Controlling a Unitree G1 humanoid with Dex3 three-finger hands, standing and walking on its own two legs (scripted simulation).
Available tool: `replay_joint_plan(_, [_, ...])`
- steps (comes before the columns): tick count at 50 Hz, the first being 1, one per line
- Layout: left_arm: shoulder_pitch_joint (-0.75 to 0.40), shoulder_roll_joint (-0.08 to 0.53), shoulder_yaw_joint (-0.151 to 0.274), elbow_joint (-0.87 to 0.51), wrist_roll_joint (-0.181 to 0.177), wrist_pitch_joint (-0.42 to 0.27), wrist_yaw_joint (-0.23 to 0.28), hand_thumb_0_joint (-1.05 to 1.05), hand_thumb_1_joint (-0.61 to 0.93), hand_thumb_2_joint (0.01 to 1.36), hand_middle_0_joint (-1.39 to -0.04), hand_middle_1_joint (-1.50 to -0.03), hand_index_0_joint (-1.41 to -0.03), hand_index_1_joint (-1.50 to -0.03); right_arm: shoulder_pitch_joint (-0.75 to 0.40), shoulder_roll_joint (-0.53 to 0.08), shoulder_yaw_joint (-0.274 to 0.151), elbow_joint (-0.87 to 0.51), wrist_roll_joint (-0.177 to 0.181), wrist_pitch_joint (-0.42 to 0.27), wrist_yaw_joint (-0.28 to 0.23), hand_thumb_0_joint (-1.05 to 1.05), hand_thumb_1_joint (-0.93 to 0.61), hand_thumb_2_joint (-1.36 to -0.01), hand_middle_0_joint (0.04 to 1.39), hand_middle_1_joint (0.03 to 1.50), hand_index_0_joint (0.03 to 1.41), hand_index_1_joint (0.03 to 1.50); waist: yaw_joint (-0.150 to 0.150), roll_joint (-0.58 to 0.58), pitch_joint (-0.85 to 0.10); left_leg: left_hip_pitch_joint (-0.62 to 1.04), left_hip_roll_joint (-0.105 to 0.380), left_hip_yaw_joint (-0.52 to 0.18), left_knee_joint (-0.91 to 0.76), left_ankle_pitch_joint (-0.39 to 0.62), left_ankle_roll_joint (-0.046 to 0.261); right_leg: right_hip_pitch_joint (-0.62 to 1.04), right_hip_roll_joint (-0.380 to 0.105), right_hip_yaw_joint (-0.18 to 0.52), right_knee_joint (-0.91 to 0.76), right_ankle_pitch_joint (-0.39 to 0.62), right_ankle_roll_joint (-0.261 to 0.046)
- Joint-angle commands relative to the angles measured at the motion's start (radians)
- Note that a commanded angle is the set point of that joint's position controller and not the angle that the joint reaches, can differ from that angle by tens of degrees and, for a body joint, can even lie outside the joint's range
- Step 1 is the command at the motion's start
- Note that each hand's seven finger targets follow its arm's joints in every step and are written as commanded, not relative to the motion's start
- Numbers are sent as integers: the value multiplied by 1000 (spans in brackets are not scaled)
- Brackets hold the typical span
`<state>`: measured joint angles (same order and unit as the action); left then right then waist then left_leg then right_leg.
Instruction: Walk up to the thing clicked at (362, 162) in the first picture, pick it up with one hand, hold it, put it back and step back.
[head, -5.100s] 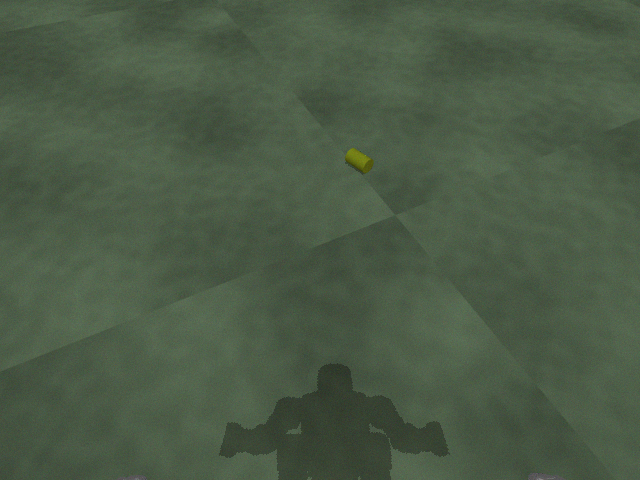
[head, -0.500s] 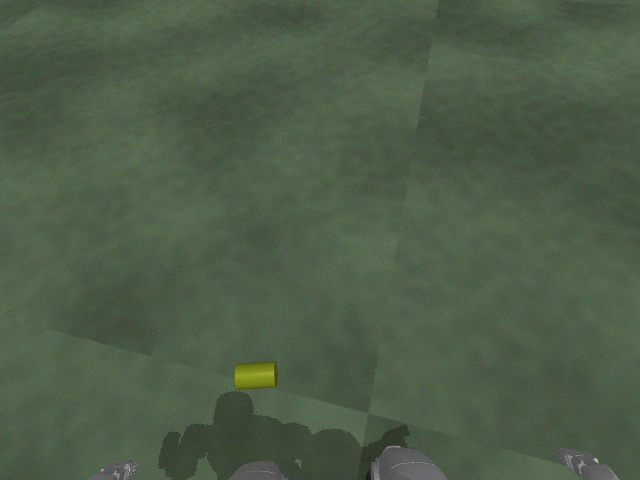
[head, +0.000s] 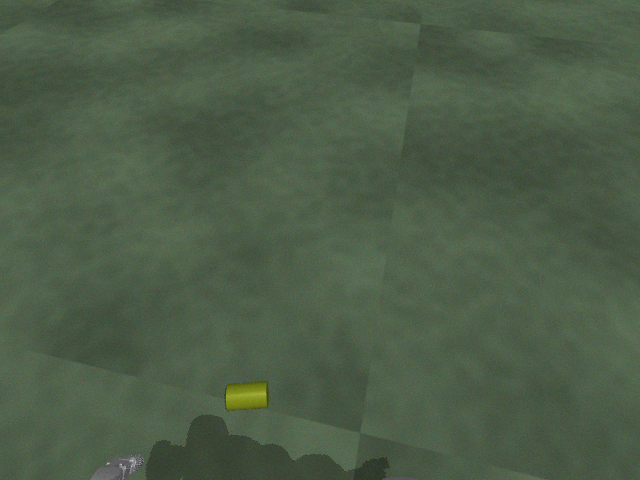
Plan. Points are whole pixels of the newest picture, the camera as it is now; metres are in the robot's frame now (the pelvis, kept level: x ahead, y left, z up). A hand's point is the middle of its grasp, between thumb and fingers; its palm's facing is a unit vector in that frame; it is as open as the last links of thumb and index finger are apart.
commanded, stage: walk up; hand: left
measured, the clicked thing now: (247, 395) +0.42 +0.22 -0.74
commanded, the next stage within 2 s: stand in 1.02 s
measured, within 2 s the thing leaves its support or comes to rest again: neither
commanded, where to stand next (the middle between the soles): +0.05 -0.03 m, yaw +3 degrees
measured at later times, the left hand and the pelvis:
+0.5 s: hand out of the picture +0.09 +0.25 -0.15, palm faces +0.01 -0.95 -0.32, open 7.4 cm; pelvis +0.01 +0.00 +0.00, yaw +0 degrees
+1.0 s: hand out of the picture +0.11 +0.24 -0.15, palm faces -0.02 -0.95 -0.33, open 7.4 cm; pelvis +0.01 -0.01 +0.00, yaw -1 degrees
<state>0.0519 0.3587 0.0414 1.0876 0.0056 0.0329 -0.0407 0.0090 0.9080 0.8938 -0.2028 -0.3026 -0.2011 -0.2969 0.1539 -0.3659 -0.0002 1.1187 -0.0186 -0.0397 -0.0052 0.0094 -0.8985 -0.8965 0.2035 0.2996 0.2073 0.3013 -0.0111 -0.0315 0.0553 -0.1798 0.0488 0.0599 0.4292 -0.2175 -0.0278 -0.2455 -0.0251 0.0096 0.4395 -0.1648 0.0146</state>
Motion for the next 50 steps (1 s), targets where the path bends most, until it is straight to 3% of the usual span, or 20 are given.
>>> replay_joint_plan(1, [-35, 180, 28, -49, -6, -22, 14, 0, 900, 900, -200, -300, -200, -300, -72, -237, -47, -68, 2, -26, -18, 0, -900, -900, 200, 300, 200, 300, 21, 75, -93, -38, 126, -128, -145, 32, 52, 103, -72, 76, -64, 44, -40])
replay_joint_plan(11, [-33, 190, 22, -31, -3, -31, 22, 0, 900, 900, -200, -300, -200, -300, -96, -222, -53, -71, 12, -14, -15, 0, -900, -900, 200, 300, 200, 300, 6, 13, -122, 62, 107, -80, -107, 141, 45, 91, -97, 91, -95, 168, -34])
replay_joint_plan(19, [-17, 191, 25, -24, 2, -36, 25, 0, 900, 900, -200, -300, -200, -300, -113, -213, -54, -71, 14, -6, -11, 0, -900, -900, 200, 300, 200, 300, 8, 4, -120, 105, 106, -71, -111, 128, 44, 70, -97, 95, -116, 148, -33])
replay_joint_plan(25, [-17, 194, 29, -28, 4, -34, 26, 0, 900, 900, -200, -300, -200, -300, -123, -212, -56, -69, 11, -1, -10, 0, -900, -900, 200, 300, 200, 300, 10, 28, -94, 78, 104, -76, -132, 71, 42, 64, -88, 96, -129, 76, -36])
replay_joint_plan(50, [-18, 197, 42, -56, 8, -29, 24, 0, 900, 900, -200, -300, -200, -300, -63, -221, -57, -63, 9, -4, -14, 0, -900, -900, 200, 300, 200, 300, 5, 15, -94, 59, 102, -72, -138, 46, 46, 84, -85, 107, -109, 73, -51])
